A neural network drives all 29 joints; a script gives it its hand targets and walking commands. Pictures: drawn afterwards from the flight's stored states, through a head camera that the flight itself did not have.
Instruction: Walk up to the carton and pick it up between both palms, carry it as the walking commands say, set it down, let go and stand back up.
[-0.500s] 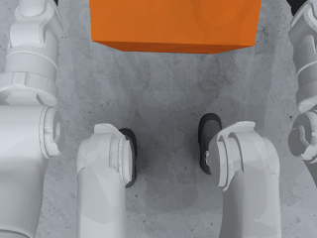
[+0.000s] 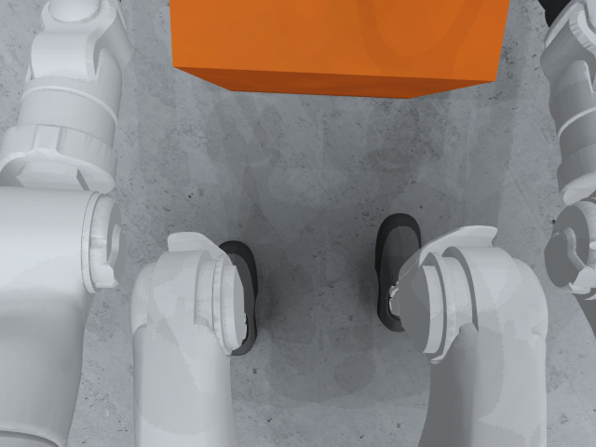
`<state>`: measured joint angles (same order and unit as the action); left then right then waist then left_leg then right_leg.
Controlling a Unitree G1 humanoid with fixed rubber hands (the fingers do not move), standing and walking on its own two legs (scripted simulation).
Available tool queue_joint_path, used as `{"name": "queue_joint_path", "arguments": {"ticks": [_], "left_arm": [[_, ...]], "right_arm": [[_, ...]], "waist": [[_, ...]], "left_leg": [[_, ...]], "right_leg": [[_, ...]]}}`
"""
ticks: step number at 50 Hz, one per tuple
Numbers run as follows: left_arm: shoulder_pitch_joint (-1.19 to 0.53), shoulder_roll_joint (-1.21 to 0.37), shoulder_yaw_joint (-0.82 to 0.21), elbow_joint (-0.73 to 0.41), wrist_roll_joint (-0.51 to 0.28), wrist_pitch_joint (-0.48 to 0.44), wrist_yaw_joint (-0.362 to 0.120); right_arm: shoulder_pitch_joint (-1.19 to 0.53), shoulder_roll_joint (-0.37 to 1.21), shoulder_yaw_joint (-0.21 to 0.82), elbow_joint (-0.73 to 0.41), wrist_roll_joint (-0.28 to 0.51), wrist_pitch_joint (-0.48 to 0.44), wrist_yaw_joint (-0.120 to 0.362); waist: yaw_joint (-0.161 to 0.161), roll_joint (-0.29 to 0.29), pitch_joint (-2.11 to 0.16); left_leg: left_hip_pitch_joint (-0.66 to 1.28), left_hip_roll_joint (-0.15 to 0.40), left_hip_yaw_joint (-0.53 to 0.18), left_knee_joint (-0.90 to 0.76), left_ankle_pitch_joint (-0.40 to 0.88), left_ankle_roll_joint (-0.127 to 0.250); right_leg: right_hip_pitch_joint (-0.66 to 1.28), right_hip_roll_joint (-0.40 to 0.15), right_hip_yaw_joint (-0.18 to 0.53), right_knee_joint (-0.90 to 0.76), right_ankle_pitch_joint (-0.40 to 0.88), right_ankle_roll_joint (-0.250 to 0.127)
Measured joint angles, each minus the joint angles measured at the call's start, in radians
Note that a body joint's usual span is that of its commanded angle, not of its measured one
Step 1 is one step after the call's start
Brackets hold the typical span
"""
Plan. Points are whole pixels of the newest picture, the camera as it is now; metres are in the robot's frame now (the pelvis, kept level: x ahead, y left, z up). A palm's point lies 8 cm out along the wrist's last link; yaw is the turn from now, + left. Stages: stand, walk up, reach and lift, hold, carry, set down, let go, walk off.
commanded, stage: reach and lift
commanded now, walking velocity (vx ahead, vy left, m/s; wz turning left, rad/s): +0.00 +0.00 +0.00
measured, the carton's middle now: (329, 7) +0.54 -0.03 -0.24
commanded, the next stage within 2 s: none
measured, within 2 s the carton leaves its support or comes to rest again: leaves its support in 1.30 s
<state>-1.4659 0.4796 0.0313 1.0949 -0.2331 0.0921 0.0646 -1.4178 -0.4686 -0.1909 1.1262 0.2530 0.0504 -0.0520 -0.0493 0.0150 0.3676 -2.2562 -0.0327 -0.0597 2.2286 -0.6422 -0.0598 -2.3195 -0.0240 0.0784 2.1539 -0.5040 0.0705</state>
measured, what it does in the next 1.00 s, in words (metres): stands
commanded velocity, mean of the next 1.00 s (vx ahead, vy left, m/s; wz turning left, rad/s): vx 0.00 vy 0.00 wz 0.00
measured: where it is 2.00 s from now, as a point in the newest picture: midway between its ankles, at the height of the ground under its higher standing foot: (316, 302)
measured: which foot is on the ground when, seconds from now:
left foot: down 0.00-1.00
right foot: down 0.00-1.00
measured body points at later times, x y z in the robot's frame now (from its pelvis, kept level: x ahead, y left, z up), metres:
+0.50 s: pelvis -0.01 +0.00 +0.01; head +0.38 -0.01 +0.24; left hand +0.57 +0.14 -0.18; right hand +0.54 -0.22 -0.18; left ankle +0.09 +0.13 -0.33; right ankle +0.13 -0.15 -0.33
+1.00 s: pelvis -0.01 +0.00 +0.01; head +0.38 -0.01 +0.24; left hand +0.58 +0.14 -0.18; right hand +0.55 -0.22 -0.18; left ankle +0.09 +0.13 -0.33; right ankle +0.13 -0.15 -0.33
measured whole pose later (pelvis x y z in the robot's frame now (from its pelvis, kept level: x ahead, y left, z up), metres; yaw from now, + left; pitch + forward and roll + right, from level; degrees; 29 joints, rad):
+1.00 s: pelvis -0.01 +0.00 +0.01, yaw +1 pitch +39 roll -1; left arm -1.57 0.38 0.04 1.17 -0.18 0.11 0.09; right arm -1.48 -0.38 -0.17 1.13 0.21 0.10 -0.08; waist -0.06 0.02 0.36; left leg -2.27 -0.06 -0.08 2.19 -0.60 -0.07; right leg -2.32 -0.02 0.07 2.13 -0.49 0.07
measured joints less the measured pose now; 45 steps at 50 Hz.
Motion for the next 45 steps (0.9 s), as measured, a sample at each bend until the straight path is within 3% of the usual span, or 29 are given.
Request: {"name": "queue_joint_path", "arguments": {"ticks": [22,33,45], "left_arm": [[-0.060,-0.082,-0.030,0.038,0.004,-0.027,0.041],[-0.087,-0.076,-0.077,0.052,-0.026,-0.034,0.056],[-0.129,-0.086,-0.039,0.107,0.014,-0.013,0.033]], "right_arm": [[-0.067,0.089,0.043,0.035,-0.008,-0.023,-0.050],[-0.083,0.086,0.059,0.043,0.001,-0.035,-0.051],[-0.100,0.079,0.042,0.042,-0.008,0.012,-0.047]], "waist": [[-0.001,-0.011,0.011],[-0.005,-0.008,0.023],[-0.008,0.004,0.015]], "left_leg": [[0.005,0.005,-0.004,-0.035,0.022,-0.006],[0.007,-0.007,-0.006,-0.063,0.040,-0.003],[-0.007,-0.025,-0.010,-0.057,0.048,-0.008]], "right_leg": [[0.007,0.005,-0.008,-0.032,0.017,-0.007],[0.021,0.000,-0.007,-0.058,0.021,-0.002],[0.012,0.003,-0.003,-0.048,0.020,0.003]]}}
